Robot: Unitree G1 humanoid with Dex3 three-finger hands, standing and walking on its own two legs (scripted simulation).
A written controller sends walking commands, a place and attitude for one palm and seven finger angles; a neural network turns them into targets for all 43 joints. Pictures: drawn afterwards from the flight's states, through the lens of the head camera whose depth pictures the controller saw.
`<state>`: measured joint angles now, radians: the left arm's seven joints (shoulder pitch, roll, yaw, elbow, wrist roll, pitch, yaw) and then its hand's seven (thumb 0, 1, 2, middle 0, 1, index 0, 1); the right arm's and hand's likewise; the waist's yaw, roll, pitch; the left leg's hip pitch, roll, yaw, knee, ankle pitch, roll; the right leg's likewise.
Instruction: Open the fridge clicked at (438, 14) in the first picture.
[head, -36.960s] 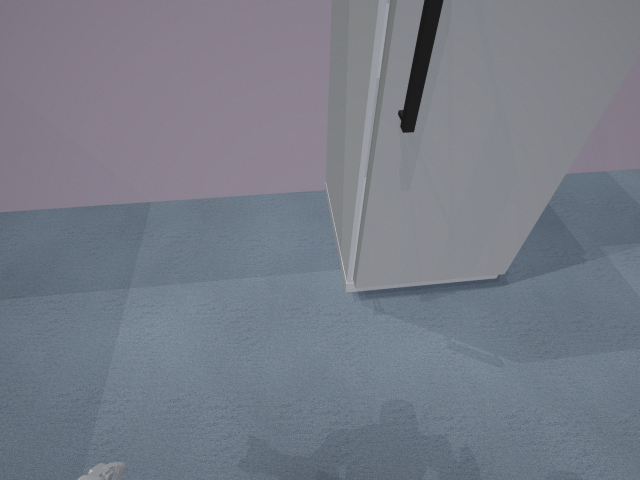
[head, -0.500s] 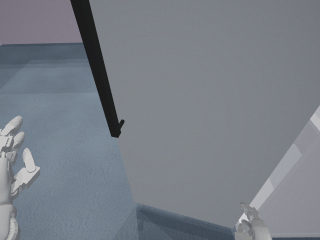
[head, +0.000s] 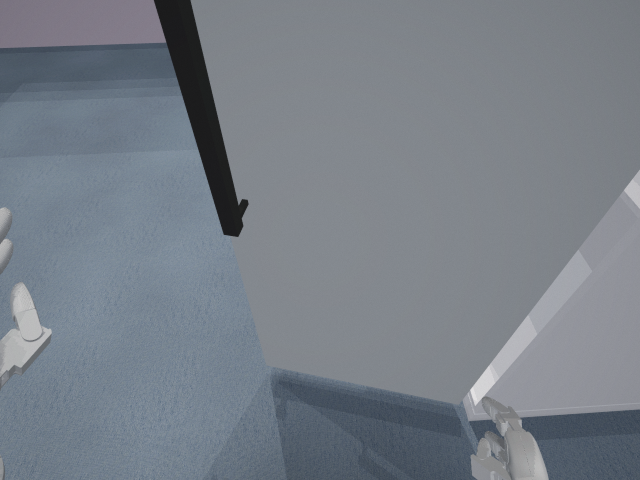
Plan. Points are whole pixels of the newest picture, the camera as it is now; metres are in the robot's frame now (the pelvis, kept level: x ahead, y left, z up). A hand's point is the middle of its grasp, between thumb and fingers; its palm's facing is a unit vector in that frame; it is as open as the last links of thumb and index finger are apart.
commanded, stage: step back with the hand held close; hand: left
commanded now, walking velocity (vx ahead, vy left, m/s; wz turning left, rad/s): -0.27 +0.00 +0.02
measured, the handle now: (208, 96) +0.49 +0.18 +0.24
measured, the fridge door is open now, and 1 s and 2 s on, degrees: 75 75 75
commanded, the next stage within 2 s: stop stepping back and stand still in 0.94 s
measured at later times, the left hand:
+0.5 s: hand out of the picture +0.14 +0.28 +0.17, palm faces +0.54 -0.73 -0.41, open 7.4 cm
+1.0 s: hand out of the picture +0.08 +0.25 +0.17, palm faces +0.40 -0.82 -0.40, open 7.4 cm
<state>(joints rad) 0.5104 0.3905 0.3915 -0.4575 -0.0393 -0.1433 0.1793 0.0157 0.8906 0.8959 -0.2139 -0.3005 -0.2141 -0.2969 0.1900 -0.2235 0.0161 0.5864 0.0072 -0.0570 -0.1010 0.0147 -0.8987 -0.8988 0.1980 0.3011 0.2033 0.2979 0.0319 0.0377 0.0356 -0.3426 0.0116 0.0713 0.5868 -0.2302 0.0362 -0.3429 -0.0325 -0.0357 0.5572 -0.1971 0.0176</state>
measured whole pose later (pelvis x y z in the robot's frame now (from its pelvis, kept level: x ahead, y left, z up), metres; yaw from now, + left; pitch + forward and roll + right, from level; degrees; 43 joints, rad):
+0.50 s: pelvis -0.05 +0.00 -0.01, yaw +3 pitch -2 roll -1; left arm 0.48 0.37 0.42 -0.51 -0.01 -0.22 0.20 0.01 0.89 0.90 -0.21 -0.30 -0.21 -0.30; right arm 0.20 -0.22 0.01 0.63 -0.01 -0.10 -0.09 0.01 -0.90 -0.90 0.20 0.30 0.20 0.30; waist 0.02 -0.01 0.06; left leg -0.49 0.00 0.04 0.72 -0.33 0.03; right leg -0.44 -0.01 0.00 0.63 -0.16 0.01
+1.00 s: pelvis -0.15 +0.00 +0.01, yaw -1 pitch +2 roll +1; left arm 0.46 0.42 0.37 -0.50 -0.02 -0.17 0.17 0.01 0.89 0.90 -0.21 -0.30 -0.21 -0.30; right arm 0.12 -0.17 0.04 0.63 -0.01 -0.06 -0.09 0.01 -0.90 -0.90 0.20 0.30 0.21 0.30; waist 0.01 -0.08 0.00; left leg -0.36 0.00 0.07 0.64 -0.19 -0.04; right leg -0.27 0.01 0.07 0.49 -0.25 0.00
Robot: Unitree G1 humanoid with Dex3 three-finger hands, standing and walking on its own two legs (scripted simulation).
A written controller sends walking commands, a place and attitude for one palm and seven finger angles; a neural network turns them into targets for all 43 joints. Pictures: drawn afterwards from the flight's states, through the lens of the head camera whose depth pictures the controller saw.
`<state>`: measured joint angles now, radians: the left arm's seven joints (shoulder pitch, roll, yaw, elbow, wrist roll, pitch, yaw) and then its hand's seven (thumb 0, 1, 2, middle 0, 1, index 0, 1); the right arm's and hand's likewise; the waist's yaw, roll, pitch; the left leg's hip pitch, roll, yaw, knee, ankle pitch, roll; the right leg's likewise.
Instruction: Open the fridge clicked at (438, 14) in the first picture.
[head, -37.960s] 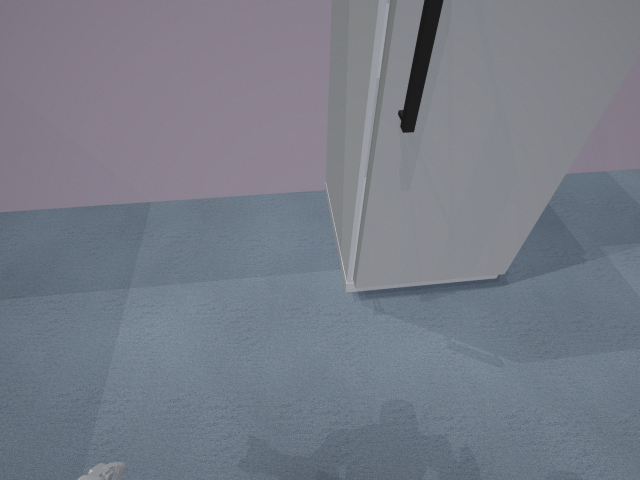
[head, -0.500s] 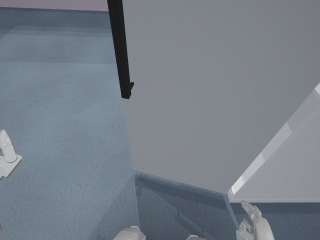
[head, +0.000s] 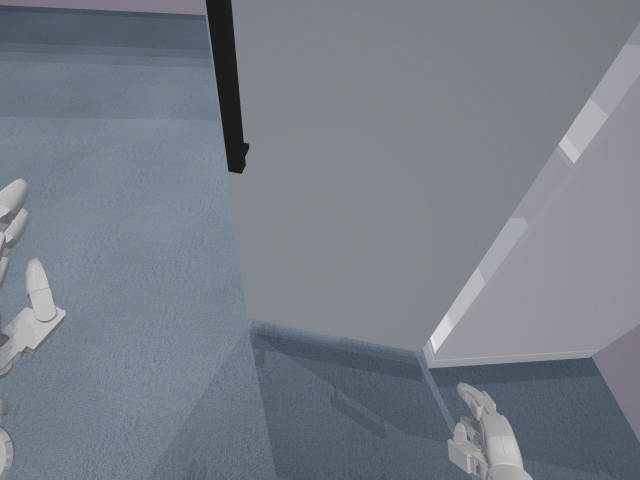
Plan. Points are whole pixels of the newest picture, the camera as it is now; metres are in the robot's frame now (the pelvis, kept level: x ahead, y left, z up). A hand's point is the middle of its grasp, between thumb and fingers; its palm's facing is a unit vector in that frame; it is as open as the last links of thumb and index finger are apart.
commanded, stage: stop stepping back and stand still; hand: left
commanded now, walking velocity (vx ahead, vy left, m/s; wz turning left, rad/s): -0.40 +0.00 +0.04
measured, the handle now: (229, 39) +0.63 +0.19 +0.22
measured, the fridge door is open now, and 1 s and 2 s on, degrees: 75 75 75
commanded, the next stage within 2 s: let the arm hang, fingers relaxed in 1.12 s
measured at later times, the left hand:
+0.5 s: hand out of the picture +0.06 +0.28 +0.16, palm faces +0.51 -0.78 -0.36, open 7.4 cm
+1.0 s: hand out of the picture +0.00 +0.30 +0.16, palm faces +0.49 -0.78 -0.40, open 7.4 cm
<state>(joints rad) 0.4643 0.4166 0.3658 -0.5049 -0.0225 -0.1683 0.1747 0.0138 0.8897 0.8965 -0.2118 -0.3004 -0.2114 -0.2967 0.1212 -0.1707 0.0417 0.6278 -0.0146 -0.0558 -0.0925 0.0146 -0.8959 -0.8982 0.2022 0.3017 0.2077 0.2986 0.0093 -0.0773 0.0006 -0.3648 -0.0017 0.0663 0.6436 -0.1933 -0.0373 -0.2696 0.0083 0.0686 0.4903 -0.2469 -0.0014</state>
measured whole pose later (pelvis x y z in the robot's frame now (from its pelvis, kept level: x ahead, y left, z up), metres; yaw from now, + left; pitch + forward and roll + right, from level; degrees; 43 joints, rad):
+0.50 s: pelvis -0.14 +0.01 -0.01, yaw +0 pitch -4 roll -1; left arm 0.47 0.39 0.40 -0.41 -0.01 -0.15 0.20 0.02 0.89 0.90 -0.21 -0.30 -0.21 -0.30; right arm 0.29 -0.21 0.00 0.69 -0.02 -0.09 -0.10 0.02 -0.90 -0.90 0.20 0.30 0.20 0.30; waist -0.03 -0.02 -0.03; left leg -0.31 0.02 0.04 0.61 -0.26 0.05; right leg -0.38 0.03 -0.04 0.84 -0.43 -0.02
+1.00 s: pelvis -0.20 +0.02 -0.01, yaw +1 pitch -5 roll +1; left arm 0.48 0.42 0.42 -0.45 -0.03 -0.17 0.18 0.02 0.89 0.90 -0.21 -0.30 -0.21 -0.30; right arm 0.23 -0.20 -0.01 0.64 -0.01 -0.13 -0.09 0.01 -0.90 -0.90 0.20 0.30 0.20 0.30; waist -0.02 -0.05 0.02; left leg -0.27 0.06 0.08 0.59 -0.24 0.00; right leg -0.37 0.00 -0.05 0.83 -0.45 -0.01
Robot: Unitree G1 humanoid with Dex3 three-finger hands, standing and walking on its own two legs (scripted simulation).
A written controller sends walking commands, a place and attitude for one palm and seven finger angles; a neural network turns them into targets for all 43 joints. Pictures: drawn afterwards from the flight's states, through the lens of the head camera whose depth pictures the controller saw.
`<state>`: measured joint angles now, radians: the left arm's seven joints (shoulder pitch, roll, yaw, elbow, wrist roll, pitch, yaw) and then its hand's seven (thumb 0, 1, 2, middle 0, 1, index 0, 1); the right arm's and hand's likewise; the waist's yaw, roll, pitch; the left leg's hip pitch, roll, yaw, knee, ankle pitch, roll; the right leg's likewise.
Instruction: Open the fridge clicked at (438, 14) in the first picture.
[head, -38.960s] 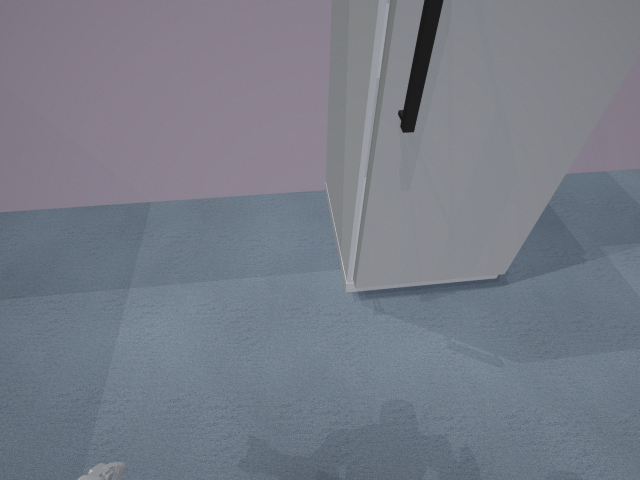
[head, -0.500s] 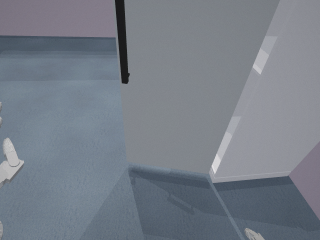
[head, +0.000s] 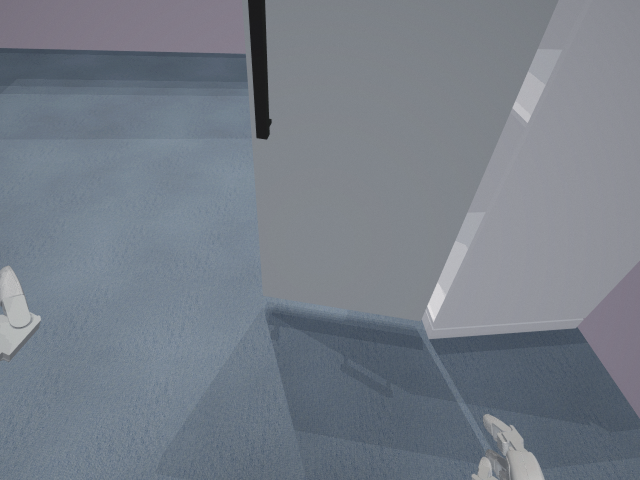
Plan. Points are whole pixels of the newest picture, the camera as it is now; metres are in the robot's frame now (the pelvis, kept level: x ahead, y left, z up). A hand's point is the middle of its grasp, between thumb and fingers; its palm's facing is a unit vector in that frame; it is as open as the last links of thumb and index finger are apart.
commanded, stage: stop stepping back and stand still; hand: left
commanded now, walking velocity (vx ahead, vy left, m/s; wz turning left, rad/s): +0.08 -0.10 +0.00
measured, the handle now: (261, 29) +0.84 +0.16 +0.24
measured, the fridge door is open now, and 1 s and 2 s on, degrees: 75 75 75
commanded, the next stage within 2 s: let the arm hang, fingers relaxed in 0.12 s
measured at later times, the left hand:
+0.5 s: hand out of the picture +0.08 +0.16 -0.16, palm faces +0.01 -0.98 -0.18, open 7.2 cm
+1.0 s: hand out of the picture +0.05 +0.21 -0.16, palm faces +0.03 -0.97 -0.25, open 7.4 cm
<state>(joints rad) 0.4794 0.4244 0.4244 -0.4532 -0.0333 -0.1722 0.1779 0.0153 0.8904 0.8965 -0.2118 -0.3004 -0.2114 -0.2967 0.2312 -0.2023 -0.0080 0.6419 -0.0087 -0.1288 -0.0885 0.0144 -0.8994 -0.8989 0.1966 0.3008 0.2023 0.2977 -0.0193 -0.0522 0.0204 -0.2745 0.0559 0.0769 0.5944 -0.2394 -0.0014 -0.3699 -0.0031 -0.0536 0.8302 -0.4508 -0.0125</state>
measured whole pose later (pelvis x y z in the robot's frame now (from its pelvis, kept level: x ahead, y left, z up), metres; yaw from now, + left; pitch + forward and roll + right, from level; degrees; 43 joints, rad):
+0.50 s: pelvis +0.00 -0.01 +0.00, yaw +4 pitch -2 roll +0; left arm 0.24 0.17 -0.02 0.84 0.01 0.06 0.01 0.00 0.94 0.90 -0.20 -0.30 -0.20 -0.29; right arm 0.20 -0.23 0.00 0.87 -0.03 0.03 0.01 0.01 -0.90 -0.90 0.20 0.30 0.20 0.30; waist -0.06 -0.02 0.05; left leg -0.36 0.02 0.02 0.62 -0.23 0.00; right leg -0.31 0.01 0.01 0.66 -0.30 -0.01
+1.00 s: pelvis +0.02 +0.01 +0.02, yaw +3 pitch -1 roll -1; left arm 0.17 0.23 0.00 1.12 0.01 0.01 0.02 0.01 0.91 0.90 -0.20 -0.30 -0.20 -0.29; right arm 0.22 -0.17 -0.01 1.12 -0.02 0.01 -0.01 0.01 -0.90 -0.90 0.20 0.30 0.20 0.30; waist -0.01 0.00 0.08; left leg -0.26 0.01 0.03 0.43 -0.16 0.01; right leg -0.20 0.00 0.02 0.42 -0.21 0.01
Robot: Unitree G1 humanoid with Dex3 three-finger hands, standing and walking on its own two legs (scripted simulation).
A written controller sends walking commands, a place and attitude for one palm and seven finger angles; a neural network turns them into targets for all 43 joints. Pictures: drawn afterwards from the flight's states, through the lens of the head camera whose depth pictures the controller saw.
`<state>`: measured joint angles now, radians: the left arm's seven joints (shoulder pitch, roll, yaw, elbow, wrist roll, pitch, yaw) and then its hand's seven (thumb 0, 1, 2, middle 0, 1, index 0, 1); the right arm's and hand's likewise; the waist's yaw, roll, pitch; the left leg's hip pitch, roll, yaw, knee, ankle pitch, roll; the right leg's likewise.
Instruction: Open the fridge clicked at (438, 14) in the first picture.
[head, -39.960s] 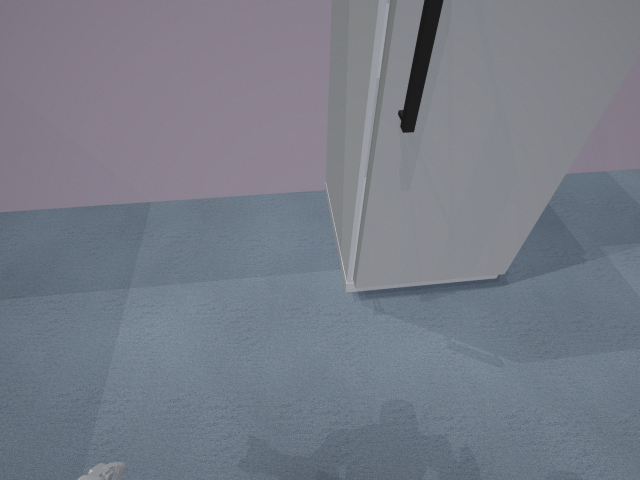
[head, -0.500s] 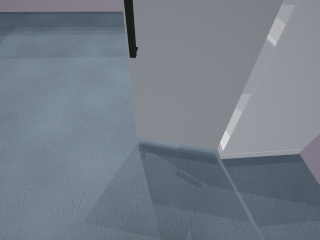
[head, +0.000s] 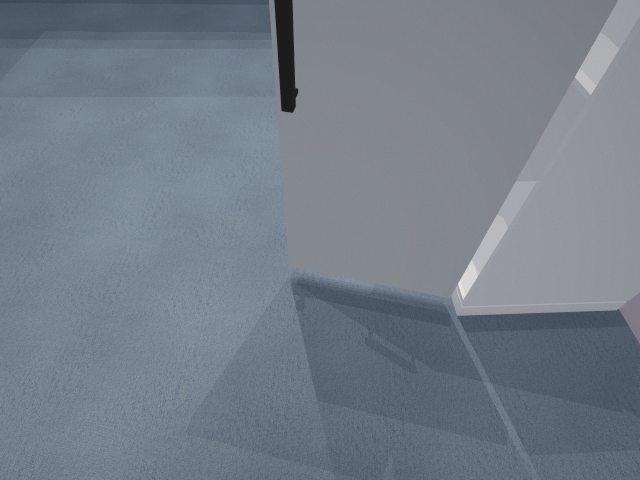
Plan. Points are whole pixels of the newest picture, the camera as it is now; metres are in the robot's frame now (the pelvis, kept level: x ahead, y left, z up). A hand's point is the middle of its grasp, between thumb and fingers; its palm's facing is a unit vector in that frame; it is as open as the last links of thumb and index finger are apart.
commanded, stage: let the arm hang, fingers relaxed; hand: left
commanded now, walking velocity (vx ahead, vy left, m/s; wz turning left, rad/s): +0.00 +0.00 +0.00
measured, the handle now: out of the picture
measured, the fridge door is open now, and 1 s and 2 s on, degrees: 75 75 75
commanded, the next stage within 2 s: look to check the result in 0.32 s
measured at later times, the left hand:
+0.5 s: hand out of the picture +0.05 +0.19 -0.18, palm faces -0.04 -0.98 -0.21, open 7.4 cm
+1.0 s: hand out of the picture +0.06 +0.18 -0.18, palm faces -0.04 -0.98 -0.20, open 7.4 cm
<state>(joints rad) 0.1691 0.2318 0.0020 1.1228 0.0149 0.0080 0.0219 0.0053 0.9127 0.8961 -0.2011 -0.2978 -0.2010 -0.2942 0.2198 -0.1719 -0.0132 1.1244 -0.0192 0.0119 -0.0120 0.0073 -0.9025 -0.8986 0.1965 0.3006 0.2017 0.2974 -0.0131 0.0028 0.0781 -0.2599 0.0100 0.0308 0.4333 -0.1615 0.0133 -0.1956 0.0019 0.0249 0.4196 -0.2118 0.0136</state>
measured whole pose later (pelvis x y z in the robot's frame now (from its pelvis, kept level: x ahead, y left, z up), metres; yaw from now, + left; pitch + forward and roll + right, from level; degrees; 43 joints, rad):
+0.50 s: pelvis +0.03 +0.01 +0.00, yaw -1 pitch -1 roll +0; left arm 0.20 0.20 -0.01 1.14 0.02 0.00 0.03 0.00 0.91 0.90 -0.20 -0.30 -0.20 -0.29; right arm 0.18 -0.17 -0.01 1.15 -0.01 0.00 -0.02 0.01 -0.90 -0.90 0.20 0.30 0.20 0.30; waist -0.01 -0.01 0.06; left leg -0.20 0.00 0.06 0.40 -0.19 0.02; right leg -0.14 -0.01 0.05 0.39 -0.23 0.02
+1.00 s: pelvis +0.03 +0.00 +0.00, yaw -1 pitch -1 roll +0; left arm 0.20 0.18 -0.01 1.15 0.01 0.00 0.03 0.00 0.91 0.90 -0.20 -0.30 -0.20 -0.29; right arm 0.21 -0.16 -0.01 1.16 -0.01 0.00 -0.02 0.01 -0.90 -0.90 0.20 0.30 0.20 0.30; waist -0.01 -0.01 0.05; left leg -0.18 0.01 0.06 0.39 -0.19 0.01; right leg -0.13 0.00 0.05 0.39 -0.24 0.02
